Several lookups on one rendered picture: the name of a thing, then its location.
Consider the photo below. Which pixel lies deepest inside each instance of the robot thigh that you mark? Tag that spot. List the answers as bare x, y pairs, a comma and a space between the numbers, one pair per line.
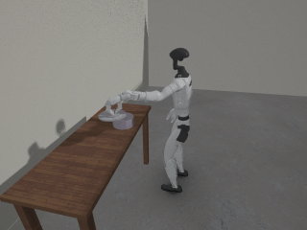
180, 146
177, 136

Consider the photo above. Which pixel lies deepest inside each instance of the robot right thigh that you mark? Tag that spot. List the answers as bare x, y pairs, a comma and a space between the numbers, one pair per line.
180, 146

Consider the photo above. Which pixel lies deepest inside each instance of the robot left hand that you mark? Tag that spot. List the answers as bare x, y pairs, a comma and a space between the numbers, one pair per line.
112, 100

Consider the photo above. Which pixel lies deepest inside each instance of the table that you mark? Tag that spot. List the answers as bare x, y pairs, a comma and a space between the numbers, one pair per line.
70, 180

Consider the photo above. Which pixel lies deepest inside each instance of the robot right hand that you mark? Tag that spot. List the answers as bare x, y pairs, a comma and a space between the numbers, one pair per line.
173, 117

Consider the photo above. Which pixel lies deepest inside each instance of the pot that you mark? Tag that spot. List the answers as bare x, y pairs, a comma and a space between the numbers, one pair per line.
124, 123

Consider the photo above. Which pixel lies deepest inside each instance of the robot left thigh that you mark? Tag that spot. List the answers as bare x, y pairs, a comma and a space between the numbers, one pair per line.
177, 136

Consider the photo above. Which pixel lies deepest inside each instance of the left robot upper arm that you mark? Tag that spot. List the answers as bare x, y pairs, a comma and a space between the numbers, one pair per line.
169, 90

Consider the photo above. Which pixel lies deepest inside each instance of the robot left forearm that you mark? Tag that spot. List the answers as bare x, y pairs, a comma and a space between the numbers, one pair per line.
139, 96

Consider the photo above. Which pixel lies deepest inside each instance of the lid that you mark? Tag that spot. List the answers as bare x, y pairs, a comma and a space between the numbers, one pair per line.
107, 117

